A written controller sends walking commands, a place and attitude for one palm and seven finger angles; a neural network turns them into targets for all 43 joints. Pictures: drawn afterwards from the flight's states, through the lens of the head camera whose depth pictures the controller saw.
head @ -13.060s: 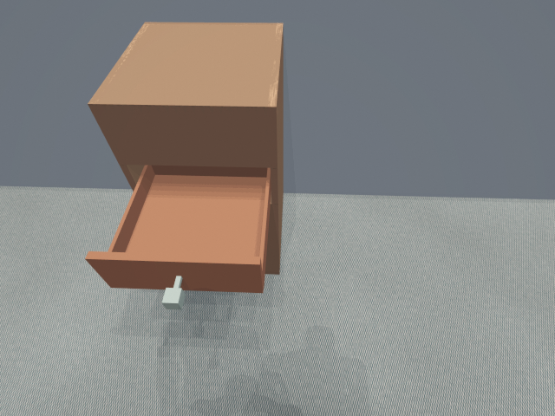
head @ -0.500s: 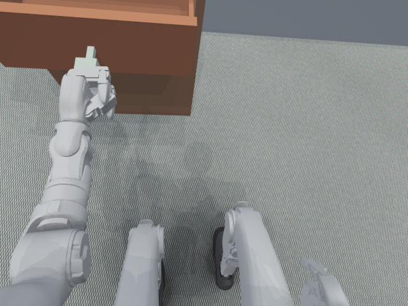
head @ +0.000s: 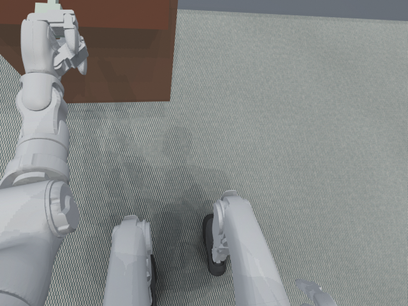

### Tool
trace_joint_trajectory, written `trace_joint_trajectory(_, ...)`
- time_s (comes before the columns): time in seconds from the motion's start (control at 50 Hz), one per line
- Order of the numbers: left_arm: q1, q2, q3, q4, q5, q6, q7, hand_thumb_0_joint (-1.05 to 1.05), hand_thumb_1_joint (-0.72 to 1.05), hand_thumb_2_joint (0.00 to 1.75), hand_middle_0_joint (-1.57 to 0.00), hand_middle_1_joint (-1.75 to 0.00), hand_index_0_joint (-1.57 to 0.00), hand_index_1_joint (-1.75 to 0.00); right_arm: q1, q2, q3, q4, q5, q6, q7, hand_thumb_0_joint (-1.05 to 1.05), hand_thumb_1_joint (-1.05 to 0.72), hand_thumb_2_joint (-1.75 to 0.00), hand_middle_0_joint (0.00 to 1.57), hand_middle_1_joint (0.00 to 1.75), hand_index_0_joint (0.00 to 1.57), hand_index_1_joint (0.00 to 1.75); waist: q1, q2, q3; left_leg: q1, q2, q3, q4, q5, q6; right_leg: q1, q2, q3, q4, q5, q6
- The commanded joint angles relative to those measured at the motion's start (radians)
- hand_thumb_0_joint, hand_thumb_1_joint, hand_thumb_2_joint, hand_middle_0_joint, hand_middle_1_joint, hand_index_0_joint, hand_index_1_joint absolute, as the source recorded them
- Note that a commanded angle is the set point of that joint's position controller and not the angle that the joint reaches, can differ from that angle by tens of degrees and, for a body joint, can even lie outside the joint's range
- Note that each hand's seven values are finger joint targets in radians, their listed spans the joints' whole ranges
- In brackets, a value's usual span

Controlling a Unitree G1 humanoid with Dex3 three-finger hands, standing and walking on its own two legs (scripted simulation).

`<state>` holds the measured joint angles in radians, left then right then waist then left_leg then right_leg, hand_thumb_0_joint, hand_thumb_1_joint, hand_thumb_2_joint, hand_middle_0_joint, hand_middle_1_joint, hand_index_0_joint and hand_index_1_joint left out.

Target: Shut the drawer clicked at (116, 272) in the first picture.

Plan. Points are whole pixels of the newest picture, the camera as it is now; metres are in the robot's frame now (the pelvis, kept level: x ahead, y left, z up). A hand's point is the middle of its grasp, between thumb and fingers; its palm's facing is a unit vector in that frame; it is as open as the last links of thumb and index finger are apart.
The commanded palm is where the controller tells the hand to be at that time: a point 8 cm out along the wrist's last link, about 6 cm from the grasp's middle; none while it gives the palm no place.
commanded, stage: push the drawer shut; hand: left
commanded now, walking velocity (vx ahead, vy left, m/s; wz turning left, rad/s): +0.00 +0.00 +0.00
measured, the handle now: (52, 12) +0.63 +0.19 +0.02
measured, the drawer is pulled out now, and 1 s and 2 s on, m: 0.06 0.00 0.00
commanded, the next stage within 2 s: pull the fist back off the drawer in 0.72 s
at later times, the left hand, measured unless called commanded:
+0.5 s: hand (84, 17) +0.62 +0.14 +0.02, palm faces -0.01 -1.00 -0.05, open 3.4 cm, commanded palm +0.62 +0.16 +0.02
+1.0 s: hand (84, 15) +0.63 +0.14 +0.02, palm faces +0.00 -1.00 -0.06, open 3.5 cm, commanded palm +0.62 +0.14 +0.02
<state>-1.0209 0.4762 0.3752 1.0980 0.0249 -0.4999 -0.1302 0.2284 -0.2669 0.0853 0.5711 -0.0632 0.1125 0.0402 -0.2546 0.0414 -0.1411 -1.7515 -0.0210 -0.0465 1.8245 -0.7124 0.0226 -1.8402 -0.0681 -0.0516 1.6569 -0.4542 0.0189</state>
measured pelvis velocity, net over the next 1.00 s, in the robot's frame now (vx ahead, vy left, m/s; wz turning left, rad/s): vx -0.03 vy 0.00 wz -0.04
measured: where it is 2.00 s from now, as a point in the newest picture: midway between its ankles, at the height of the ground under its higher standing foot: (182, 275)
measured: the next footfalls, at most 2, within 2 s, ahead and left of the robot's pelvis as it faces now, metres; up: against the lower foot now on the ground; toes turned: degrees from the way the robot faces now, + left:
none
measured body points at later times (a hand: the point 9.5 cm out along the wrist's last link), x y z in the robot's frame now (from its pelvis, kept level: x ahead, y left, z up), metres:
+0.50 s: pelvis +0.00 +0.00 -0.01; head +0.25 +0.04 +0.36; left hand +0.62 +0.19 +0.02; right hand +0.00 -0.26 -0.11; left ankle +0.04 +0.10 -0.48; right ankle +0.13 -0.14 -0.48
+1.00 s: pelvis -0.03 +0.00 -0.04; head +0.22 +0.05 +0.33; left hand +0.62 +0.19 +0.02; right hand -0.07 -0.25 -0.12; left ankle +0.04 +0.10 -0.48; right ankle +0.13 -0.14 -0.48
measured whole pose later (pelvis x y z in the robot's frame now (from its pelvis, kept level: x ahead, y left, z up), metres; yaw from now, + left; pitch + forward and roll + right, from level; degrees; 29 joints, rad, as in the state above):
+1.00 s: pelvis -0.03 +0.00 -0.04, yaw -2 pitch +38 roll -8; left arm -1.46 0.78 0.39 1.33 0.21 -0.33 -0.09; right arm 0.29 -0.26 0.18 0.53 -0.10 0.18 0.06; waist -0.43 0.04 -0.06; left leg -1.95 -0.03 -0.09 1.93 -0.65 0.03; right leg -2.00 -0.06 -0.08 1.70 -0.37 0.02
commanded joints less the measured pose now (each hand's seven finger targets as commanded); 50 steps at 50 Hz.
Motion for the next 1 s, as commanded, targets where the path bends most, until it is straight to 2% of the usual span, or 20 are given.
trace_joint_trajectory(0.0,-0.560,0.265,0.047,-0.223,-0.006,-0.055,0.037,0.00,0.90,0.90,-1.40,-1.60,-1.40,-1.60,0.201,-0.212,-0.074,-0.044,-0.011,0.009,-0.013,0.00,-0.90,-0.90,0.20,0.30,0.20,0.30,-0.043,0.195,-0.689,0.318,-0.008,-0.043,-0.263,0.282,0.003,0.496,0.049,0.010,-0.134,0.041,-0.041)
trace_joint_trajectory(0.08,-0.613,0.272,0.038,-0.234,0.015,-0.049,0.041,0.00,0.90,0.90,-1.40,-1.60,-1.40,-1.60,0.217,-0.216,-0.073,-0.045,-0.018,0.029,-0.007,0.00,-0.90,-0.90,0.20,0.30,0.20,0.30,-0.054,0.240,-0.729,0.370,-0.004,-0.060,-0.256,0.328,-0.004,0.469,0.050,0.003,-0.121,0.066,-0.043)
trace_joint_trajectory(0.18,-0.667,0.292,0.033,-0.187,0.031,-0.027,0.043,0.00,0.90,0.90,-1.40,-1.60,-1.40,-1.60,0.226,-0.215,-0.064,-0.041,-0.020,0.047,-0.003,0.00,-0.90,-0.90,0.20,0.30,0.20,0.30,-0.080,0.224,-0.692,0.319,-0.005,-0.053,-0.242,0.300,0.005,0.473,0.054,0.006,-0.129,0.060,-0.041)
trace_joint_trajectory(0.24,-0.699,0.351,0.062,-0.170,0.045,-0.019,0.046,0.00,0.90,0.90,-1.40,-1.60,-1.40,-1.60,0.239,-0.219,-0.057,-0.041,-0.023,0.054,-0.004,0.00,-0.90,-0.90,0.20,0.30,0.20,0.30,-0.086,0.231,-0.688,0.289,-0.005,-0.051,-0.235,0.288,0.011,0.488,0.058,0.007,-0.130,0.059,-0.042)
trace_joint_trajectory(0.3,-0.741,0.347,0.044,-0.156,0.057,-0.007,0.046,0.00,0.90,0.90,-1.40,-1.60,-1.40,-1.60,0.245,-0.217,-0.053,-0.040,-0.025,0.061,-0.002,0.00,-0.90,-0.90,0.20,0.30,0.20,0.30,-0.104,0.252,-0.693,0.293,-0.006,-0.051,-0.224,0.295,0.013,0.470,0.059,0.007,-0.128,0.064,-0.041)
trace_joint_trajectory(0.4,-0.794,0.411,0.066,-0.125,0.073,0.017,0.046,0.00,0.90,0.90,-1.40,-1.60,-1.40,-1.60,0.260,-0.222,-0.040,-0.046,-0.029,0.072,-0.001,0.00,-0.90,-0.90,0.20,0.30,0.20,0.30,-0.124,0.266,-0.685,0.246,-0.007,-0.043,-0.205,0.284,0.020,0.481,0.062,0.010,-0.125,0.068,-0.042)
trace_joint_trajectory(0.44,-0.803,0.456,0.087,-0.117,0.085,0.024,0.044,0.00,0.90,0.90,-1.40,-1.60,-1.40,-1.60,0.268,-0.225,-0.034,-0.051,-0.031,0.079,0.000,0.00,-0.90,-0.90,0.20,0.30,0.20,0.30,-0.120,0.291,-0.699,0.247,-0.007,-0.045,-0.204,0.297,0.018,0.491,0.062,0.007,-0.118,0.077,-0.046)
trace_joint_trajectory(0.54,-0.870,0.475,0.084,-0.132,0.101,0.041,0.043,0.00,0.90,0.90,-1.40,-1.60,-1.40,-1.60,0.287,-0.234,-0.029,-0.054,-0.035,0.096,0.004,0.00,-0.90,-0.90,0.20,0.30,0.20,0.30,-0.143,0.327,-0.705,0.297,0.001,-0.067,-0.198,0.331,0.012,0.434,0.065,-0.007,-0.101,0.093,-0.045)
trace_joint_trajectory(0.56,-0.910,0.455,0.060,-0.134,0.108,0.045,0.045,0.00,0.90,0.90,-1.40,-1.60,-1.40,-1.60,0.287,-0.233,-0.031,-0.051,-0.035,0.098,0.006,0.00,-0.90,-0.90,0.20,0.30,0.20,0.30,-0.158,0.336,-0.705,0.295,-0.002,-0.067,-0.193,0.317,0.013,0.423,0.064,-0.005,-0.100,0.088,-0.042)
trace_joint_trajectory(0.6,-0.938,0.466,0.058,-0.103,0.116,0.061,0.056,0.00,0.90,0.90,-1.40,-1.60,-1.40,-1.60,0.293,-0.233,-0.025,-0.046,-0.035,0.100,0.005,0.00,-0.90,-0.90,0.20,0.30,0.20,0.30,-0.172,0.317,-0.672,0.252,-0.004,-0.062,-0.188,0.276,0.020,0.416,0.067,-0.006,-0.105,0.068,-0.039)
trace_joint_trajectory(0.66,-0.998,0.497,0.054,-0.110,0.133,0.068,0.070,0.00,0.90,0.90,-1.40,-1.60,-1.40,-1.60,0.298,-0.240,-0.019,-0.044,-0.036,0.099,0.004,0.00,-0.90,-0.90,0.20,0.30,0.20,0.30,-0.178,0.354,-0.674,0.261,-0.008,-0.072,-0.196,0.236,0.016,0.394,0.064,-0.009,-0.102,0.043,-0.040)
trace_joint_trajectory(0.68,-1.016,0.473,0.030,-0.091,0.136,0.074,0.074,0.00,0.90,0.90,-1.40,-1.60,-1.40,-1.60,0.296,-0.237,-0.017,-0.039,-0.036,0.096,0.005,0.00,-0.90,-0.90,0.20,0.30,0.20,0.30,-0.194,0.347,-0.654,0.250,-0.009,-0.073,-0.195,0.215,0.019,0.377,0.066,-0.011,-0.105,0.032,-0.038)
trace_joint_trajectory(0.7,-1.026,0.485,0.034,-0.075,0.139,0.079,0.078,0.00,0.90,0.90,-1.40,-1.60,-1.40,-1.60,0.297,-0.239,-0.013,-0.036,-0.037,0.094,0.004,0.00,-0.90,-0.90,0.20,0.30,0.20,0.30,-0.199,0.332,-0.632,0.225,-0.011,-0.068,-0.196,0.181,0.022,0.375,0.068,-0.012,-0.108,0.013,-0.036)
trace_joint_trajectory(0.74,-1.061,0.523,0.036,-0.071,0.151,0.081,0.086,0.00,0.90,0.90,-1.40,-1.60,-1.40,-1.60,0.296,-0.245,-0.005,-0.037,-0.037,0.088,0.002,0.00,-0.90,-0.90,0.20,0.30,0.20,0.30,-0.207,0.359,-0.617,0.216,-0.010,-0.074,-0.203,0.144,0.022,0.354,0.067,-0.017,-0.106,-0.008,-0.037)
trace_joint_trajectory(0.76,-1.092,0.515,0.018,-0.078,0.154,0.081,0.088,0.00,0.90,0.90,-1.40,-1.60,-1.40,-1.60,0.291,-0.245,-0.003,-0.037,-0.037,0.083,0.002,0.00,-0.90,-0.90,0.20,0.30,0.20,0.30,-0.216,0.379,-0.622,0.215,-0.014,-0.068,-0.199,0.131,0.024,0.345,0.066,-0.013,-0.107,-0.013,-0.036)
trace_joint_trajectory(0.82,-1.103,0.519,0.002,-0.052,0.171,0.086,0.093,0.00,0.90,0.90,-1.40,-1.60,-1.40,-1.60,0.292,-0.247,0.005,-0.037,-0.037,0.073,0.000,0.00,-0.90,-0.90,0.20,0.30,0.20,0.30,-0.223,0.408,-0.619,0.231,-0.015,-0.079,-0.209,0.098,0.021,0.315,0.066,-0.021,-0.101,-0.030,-0.038)
trace_joint_trajectory(0.86,-1.104,0.557,0.025,-0.068,0.178,0.084,0.093,0.00,0.90,0.90,-1.40,-1.60,-1.40,-1.60,0.297,-0.257,0.007,-0.041,-0.041,0.069,0.001,0.00,-0.90,-0.90,0.20,0.30,0.20,0.30,-0.213,0.418,-0.631,0.232,-0.013,-0.086,-0.211,0.090,0.017,0.313,0.063,-0.025,-0.092,-0.032,-0.039)
trace_joint_trajectory(0.92,-1.071,0.530,0.017,-0.068,0.176,0.095,0.084,0.00,0.90,0.90,-1.40,-1.60,-1.40,-1.60,0.299,-0.256,0.007,-0.053,-0.040,0.066,0.005,0.00,-0.90,-0.90,0.20,0.30,0.20,0.30,-0.205,0.429,-0.640,0.254,-0.012,-0.094,-0.218,0.084,0.015,0.306,0.065,-0.025,-0.090,-0.033,-0.043)
trace_joint_trajectory(0.94,-1.062,0.558,0.041,-0.075,0.176,0.097,0.082,0.00,0.90,0.90,-1.40,-1.60,-1.40,-1.60,0.304,-0.262,0.006,-0.054,-0.042,0.066,0.006,0.00,-0.90,-0.90,0.20,0.30,0.20,0.30,-0.194,0.427,-0.642,0.254,-0.010,-0.103,-0.223,0.078,0.011,0.307,0.064,-0.030,-0.086,-0.034,-0.043)
trace_joint_trajectory(0.98,-1.039,0.538,0.037,-0.091,0.169,0.108,0.076,0.00,0.90,0.90,-1.40,-1.60,-1.40,-1.60,0.306,-0.262,0.004,-0.060,-0.038,0.065,0.009,0.00,-0.90,-0.90,0.20,0.30,0.20,0.30,-0.191,0.410,-0.646,0.244,-0.008,-0.099,-0.222,0.072,0.016,0.317,0.066,-0.026,-0.090,-0.035,-0.041)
